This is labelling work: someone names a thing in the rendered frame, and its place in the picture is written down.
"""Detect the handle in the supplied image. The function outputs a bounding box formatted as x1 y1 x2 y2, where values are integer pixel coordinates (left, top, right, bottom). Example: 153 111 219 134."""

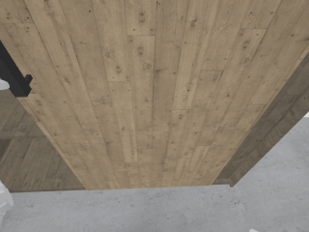
297 62 309 83
0 41 33 98

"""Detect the wardrobe door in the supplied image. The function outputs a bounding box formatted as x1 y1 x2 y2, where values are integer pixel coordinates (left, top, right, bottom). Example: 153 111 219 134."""
216 51 309 179
0 0 309 190

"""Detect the left robot hand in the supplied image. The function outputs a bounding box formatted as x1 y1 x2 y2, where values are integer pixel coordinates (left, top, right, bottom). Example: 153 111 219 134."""
0 79 10 90

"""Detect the left robot upper arm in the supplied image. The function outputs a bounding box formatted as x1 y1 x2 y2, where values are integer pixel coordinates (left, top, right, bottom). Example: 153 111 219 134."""
0 181 14 228

